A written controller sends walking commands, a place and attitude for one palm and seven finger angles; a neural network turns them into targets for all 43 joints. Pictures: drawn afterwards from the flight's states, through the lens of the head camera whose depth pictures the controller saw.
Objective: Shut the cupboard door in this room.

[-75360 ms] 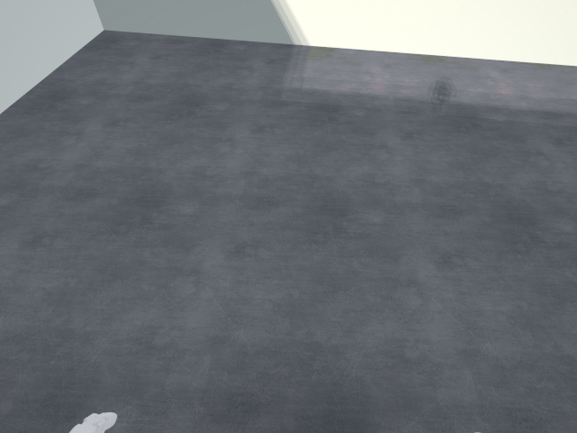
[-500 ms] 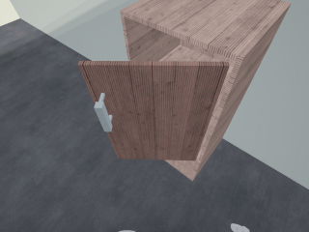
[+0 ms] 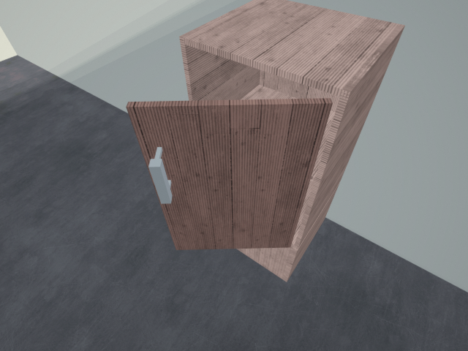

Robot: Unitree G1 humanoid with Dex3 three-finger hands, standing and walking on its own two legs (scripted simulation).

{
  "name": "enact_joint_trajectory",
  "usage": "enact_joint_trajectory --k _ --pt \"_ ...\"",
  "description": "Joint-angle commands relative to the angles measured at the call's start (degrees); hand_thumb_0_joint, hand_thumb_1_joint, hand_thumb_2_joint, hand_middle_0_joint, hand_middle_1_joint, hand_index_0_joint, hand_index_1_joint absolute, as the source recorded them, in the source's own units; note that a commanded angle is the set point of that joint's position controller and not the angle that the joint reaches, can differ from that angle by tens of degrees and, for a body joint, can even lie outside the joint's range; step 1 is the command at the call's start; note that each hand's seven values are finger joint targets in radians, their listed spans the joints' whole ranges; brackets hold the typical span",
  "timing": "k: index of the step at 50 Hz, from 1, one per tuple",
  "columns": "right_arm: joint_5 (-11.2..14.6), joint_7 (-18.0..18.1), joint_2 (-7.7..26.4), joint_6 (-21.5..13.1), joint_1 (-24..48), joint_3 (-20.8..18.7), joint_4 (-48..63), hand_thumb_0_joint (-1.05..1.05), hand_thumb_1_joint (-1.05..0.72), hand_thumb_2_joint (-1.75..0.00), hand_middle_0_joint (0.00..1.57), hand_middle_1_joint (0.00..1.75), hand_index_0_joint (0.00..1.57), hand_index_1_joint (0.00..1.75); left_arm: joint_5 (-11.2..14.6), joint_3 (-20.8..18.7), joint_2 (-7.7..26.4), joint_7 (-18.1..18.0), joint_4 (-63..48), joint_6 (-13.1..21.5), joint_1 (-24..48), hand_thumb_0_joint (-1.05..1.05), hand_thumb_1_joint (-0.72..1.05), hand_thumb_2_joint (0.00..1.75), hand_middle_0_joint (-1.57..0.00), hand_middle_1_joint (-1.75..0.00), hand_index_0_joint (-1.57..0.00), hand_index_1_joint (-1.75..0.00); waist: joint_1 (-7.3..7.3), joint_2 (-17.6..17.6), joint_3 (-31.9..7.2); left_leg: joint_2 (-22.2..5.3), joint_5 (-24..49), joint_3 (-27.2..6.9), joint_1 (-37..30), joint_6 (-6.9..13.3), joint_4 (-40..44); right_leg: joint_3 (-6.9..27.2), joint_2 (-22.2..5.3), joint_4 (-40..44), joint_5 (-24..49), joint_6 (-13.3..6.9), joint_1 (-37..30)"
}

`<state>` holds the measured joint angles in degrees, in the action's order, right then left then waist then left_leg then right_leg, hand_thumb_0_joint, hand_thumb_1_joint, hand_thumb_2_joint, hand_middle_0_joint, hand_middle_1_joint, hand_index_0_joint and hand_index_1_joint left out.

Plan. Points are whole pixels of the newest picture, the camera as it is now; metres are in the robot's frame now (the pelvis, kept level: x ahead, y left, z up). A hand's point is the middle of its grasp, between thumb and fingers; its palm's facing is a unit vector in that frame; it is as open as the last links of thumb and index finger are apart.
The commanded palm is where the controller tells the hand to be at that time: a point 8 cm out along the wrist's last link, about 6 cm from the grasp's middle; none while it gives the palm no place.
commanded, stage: come to a stop and stand still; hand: left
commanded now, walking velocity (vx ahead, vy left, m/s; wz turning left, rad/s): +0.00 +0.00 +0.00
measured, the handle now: (162, 175) +0.48 +0.19 -0.01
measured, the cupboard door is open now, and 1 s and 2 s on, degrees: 37 37 37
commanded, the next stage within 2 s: look again from close up in 0.20 s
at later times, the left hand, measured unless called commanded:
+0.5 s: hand out of the picture +0.01 +0.16 -0.17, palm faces -0.02 -0.98 -0.19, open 7.3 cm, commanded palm none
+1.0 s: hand (143, 341) +0.16 +0.17 -0.08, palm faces +0.22 -0.96 -0.19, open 7.3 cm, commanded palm +0.12 +0.21 -0.06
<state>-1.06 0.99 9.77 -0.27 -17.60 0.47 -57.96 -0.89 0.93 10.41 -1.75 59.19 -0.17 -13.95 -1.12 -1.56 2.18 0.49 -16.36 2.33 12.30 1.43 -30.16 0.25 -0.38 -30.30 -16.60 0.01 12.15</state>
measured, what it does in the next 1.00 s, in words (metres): stands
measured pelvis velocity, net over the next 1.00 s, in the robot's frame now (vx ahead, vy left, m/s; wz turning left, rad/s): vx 0.02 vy -0.02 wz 0.02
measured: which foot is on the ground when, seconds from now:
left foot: down 0.00-1.00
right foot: down 0.00-1.00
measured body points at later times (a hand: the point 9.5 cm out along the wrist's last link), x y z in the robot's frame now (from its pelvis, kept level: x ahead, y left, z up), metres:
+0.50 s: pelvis +0.01 -0.01 +0.00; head +0.03 -0.02 +0.45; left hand +0.01 +0.21 -0.15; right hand +0.02 -0.23 -0.16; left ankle +0.00 +0.10 -0.73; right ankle +0.00 -0.12 -0.73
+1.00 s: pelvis +0.02 -0.02 -0.01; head +0.04 -0.03 +0.44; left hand +0.14 +0.22 -0.07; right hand +0.09 -0.26 -0.14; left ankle +0.00 +0.10 -0.73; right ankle +0.00 -0.12 -0.73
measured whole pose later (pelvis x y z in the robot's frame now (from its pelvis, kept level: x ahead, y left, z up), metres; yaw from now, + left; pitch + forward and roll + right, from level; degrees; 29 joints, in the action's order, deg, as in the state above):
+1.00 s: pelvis +0.02 -0.02 -0.01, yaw +1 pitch +1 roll +1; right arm 1.1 4.3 11.2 -13.5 -18.6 -0.3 -52.3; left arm 6.7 -1.9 10.2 -4.8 18.6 3.6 -25.8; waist -0.9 0.0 0.3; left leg 0.5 -18.5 1.3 14.6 -0.4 -32.0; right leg -1.7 -0.7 -35.3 -21.0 -1.3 15.3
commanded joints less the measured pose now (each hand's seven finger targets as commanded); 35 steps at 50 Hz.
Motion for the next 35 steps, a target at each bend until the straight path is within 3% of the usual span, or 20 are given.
enact_joint_trajectory --k 1,4,11,14,26,35 --pt "0.0 0.1 7.6 -0.9 -1.1 -1.2 3.2 0.0 -0.9 -0.9 0.2 0.3 0.2 0.3 0.0 -1.4 6.0 -0.1 -2.5 0.2 -2.4 0.0 0.9 0.9 -0.2 -0.3 -0.2 -0.3 1.35 1.1 6.2 -6.6 -11.8 -9.6 8.8 1.8 14.3 3.4 -2.3 4.6 -5.8 -2.6 2.7" --pt "0.0 0.0 7.5 -1.1 -1.1 -1.2 2.3 0.0 -0.9 -0.9 0.2 0.3 0.2 0.3 0.0 -1.3 5.8 0.0 -2.1 0.4 -3.6 0.0 0.9 0.9 -0.2 -0.3 -0.2 -0.3 1.89 0.6 3.5 -6.7 -11.3 -9.7 7.6 2.1 14.9 3.3 -2.5 4.0 -3.8 -2.6 1.3" --pt "0.4 0.2 6.0 -1.8 -2.6 -0.8 -0.5 0.0 -0.9 -0.9 0.2 0.3 0.2 0.3 0.2 -1.0 5.7 -0.2 -0.4 1.2 -3.7 0.0 0.9 0.9 -0.2 -0.3 -0.2 -0.3 1.15 3.9 0.5 -5.7 2.1 -6.0 1.1 1.5 10.8 5.3 -4.3 6.2 1.7 -2.5 2.1" --pt "0.4 0.4 5.6 -1.9 -2.5 -0.6 -1.7 0.0 -0.9 -0.9 0.2 0.3 0.2 0.3 0.3 -1.0 5.6 -0.3 0.5 1.4 -3.8 0.0 0.9 0.9 -0.2 -0.3 -0.2 -0.3 1.04 2.7 0.1 -5.7 6.3 -5.2 -0.8 1.2 9.9 5.5 -4.5 6.1 4.7 -2.4 2.0" --pt "0.5 0.9 5.2 -1.7 -0.3 -0.6 -3.7 0.0 -0.9 -0.9 0.2 0.3 0.2 0.3 0.2 -1.0 5.4 -0.4 2.9 1.5 -4.3 0.0 0.9 0.9 -0.2 -0.3 -0.2 -0.3 1.05 0.6 0.7 -5.9 10.4 -4.0 -3.2 0.4 9.0 5.8 -4.9 7.0 10.5 -2.4 1.2" --pt "0.5 1.0 5.6 -1.6 0.9 -0.7 -4.0 0.0 -0.9 -0.9 0.2 0.3 0.2 0.3 0.3 -1.0 5.6 -0.3 2.8 1.7 -3.7 0.0 0.9 0.9 -0.2 -0.3 -0.2 -0.3 1.16 1.9 -0.4 -6.0 12.0 -3.8 -4.1 0.1 8.9 5.6 -5.2 7.5 13.9 -2.4 -0.4"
